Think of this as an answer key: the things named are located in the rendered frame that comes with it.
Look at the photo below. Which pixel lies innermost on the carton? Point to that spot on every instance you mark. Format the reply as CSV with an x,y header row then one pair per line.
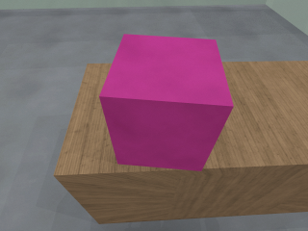
x,y
165,101

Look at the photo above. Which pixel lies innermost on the pedestal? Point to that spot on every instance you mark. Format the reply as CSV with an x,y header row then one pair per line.
x,y
258,165

